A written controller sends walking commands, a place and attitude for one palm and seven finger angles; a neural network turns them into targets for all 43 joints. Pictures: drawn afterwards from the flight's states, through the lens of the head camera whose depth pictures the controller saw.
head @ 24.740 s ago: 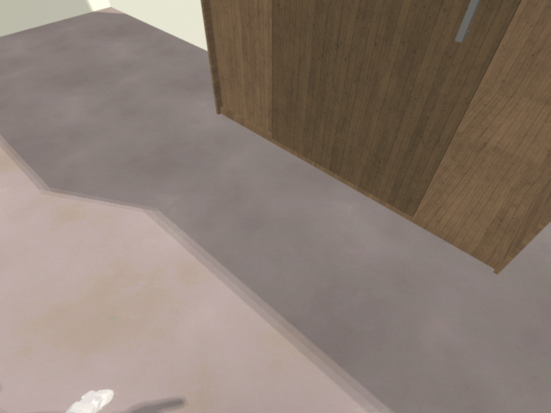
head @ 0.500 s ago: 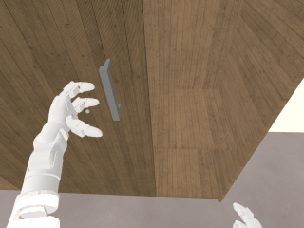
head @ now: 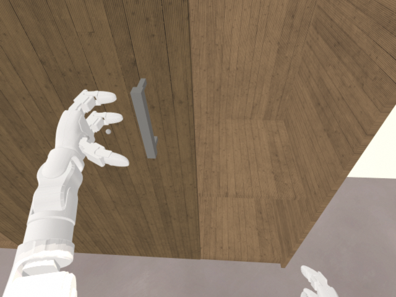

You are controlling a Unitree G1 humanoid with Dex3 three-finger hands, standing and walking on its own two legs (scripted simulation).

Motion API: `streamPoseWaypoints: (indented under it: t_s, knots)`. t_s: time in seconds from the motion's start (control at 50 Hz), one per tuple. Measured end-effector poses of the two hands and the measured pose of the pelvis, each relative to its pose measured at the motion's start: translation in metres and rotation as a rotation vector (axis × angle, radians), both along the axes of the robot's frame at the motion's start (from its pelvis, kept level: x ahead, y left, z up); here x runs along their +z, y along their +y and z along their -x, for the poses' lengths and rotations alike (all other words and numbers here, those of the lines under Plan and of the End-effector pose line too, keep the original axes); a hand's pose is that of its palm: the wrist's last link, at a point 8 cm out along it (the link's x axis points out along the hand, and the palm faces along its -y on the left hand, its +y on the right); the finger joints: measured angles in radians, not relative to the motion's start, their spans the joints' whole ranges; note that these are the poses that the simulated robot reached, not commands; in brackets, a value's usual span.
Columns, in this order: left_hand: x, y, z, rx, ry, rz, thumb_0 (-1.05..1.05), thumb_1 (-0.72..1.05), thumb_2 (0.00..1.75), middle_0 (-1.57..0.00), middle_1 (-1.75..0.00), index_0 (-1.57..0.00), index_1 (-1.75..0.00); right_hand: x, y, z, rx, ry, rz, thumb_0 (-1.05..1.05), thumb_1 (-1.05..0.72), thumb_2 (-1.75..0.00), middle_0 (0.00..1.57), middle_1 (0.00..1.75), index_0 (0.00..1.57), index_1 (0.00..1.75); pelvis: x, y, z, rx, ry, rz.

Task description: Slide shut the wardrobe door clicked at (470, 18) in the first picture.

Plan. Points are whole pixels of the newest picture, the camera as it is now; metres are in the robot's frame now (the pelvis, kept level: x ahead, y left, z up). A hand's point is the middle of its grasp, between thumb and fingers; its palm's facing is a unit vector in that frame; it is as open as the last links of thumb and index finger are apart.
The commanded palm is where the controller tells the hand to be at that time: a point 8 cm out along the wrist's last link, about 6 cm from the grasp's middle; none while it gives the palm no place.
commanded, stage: move the hooked fingers beside the handle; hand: left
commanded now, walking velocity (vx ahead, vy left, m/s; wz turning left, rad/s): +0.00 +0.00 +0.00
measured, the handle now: (147, 120) +0.43 +0.12 +0.16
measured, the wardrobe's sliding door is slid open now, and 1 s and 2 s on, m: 0.39 0.39 0.39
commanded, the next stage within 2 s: feel for the door with the fingertips in 0.92 s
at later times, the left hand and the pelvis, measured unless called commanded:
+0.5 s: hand (115, 135) +0.38 +0.18 +0.16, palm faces -0.01 -1.00 -0.04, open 14.0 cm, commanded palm +0.35 +0.22 +0.16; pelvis +0.00 +0.00 +0.00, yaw +0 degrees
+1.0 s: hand (115, 149) +0.36 +0.17 +0.15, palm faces +0.01 -1.00 -0.05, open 14.0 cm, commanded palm +0.34 +0.23 +0.17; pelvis +0.00 +0.00 +0.00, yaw +0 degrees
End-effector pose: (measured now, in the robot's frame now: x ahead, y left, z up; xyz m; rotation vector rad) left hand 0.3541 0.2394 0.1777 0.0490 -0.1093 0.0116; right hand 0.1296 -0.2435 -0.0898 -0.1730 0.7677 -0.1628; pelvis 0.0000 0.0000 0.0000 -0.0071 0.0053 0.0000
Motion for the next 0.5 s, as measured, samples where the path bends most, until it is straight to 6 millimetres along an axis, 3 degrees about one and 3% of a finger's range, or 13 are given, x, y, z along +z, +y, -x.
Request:
streamPoseWaypoints:
  t_s: [0.06,0.18,0.24,0.36,0.44,0.5]
  knots:
    - [-0.004,0.004,-0.004,-0.009,0.058,-0.005,-0.01,-0.50,0.30,-0.30,-1.20,-0.30,-1.20,-0.002,0.000,0.001,-0.005,0.010,-0.005,0.01,-0.90,-0.89,0.20,0.30,0.21,0.30,0.000,0.001,0.001,0.004,0.004,0.002]
    - [-0.034,-0.008,-0.001,-0.048,0.163,0.009,-0.01,-0.50,0.30,-0.30,-1.20,-0.30,-1.20,-0.006,-0.001,0.003,-0.007,0.026,-0.003,0.01,-0.90,-0.89,0.20,0.30,0.21,0.30,0.000,0.004,0.002,0.006,0.019,0.002]
    - [-0.029,-0.016,0.002,-0.047,0.096,0.002,-0.01,-0.50,0.30,-0.30,-1.20,-0.30,-1.20,-0.005,0.001,0.003,-0.001,0.023,0.002,0.01,-0.90,-0.89,0.20,0.30,0.21,0.30,0.000,0.005,0.001,0.003,0.017,0.000]
    - [0.004,-0.017,-0.008,-0.028,-0.013,-0.007,-0.01,-0.51,0.30,-0.31,-1.20,-0.30,-1.20,-0.004,0.005,0.001,0.004,0.018,-0.007,0.01,-0.90,-0.89,0.20,0.30,0.21,0.30,0.000,0.003,-0.001,0.003,0.004,-0.001]
    - [0.003,-0.012,-0.013,-0.031,0.047,0.018,-0.01,-0.50,0.30,-0.34,-1.23,-0.30,-1.20,-0.005,0.005,-0.001,0.000,0.025,-0.019,0.01,-0.90,-0.89,0.20,0.30,0.21,0.30,0.000,0.003,-0.001,0.003,0.010,0.000]
    - [-0.015,-0.007,-0.008,-0.021,0.134,0.010,-0.01,-0.50,0.30,-0.34,-1.23,-0.30,-1.20,-0.005,0.004,-0.001,-0.006,0.026,-0.025,0.01,-0.90,-0.89,0.20,0.30,0.21,0.30,0.000,0.003,-0.001,0.000,0.017,-0.001]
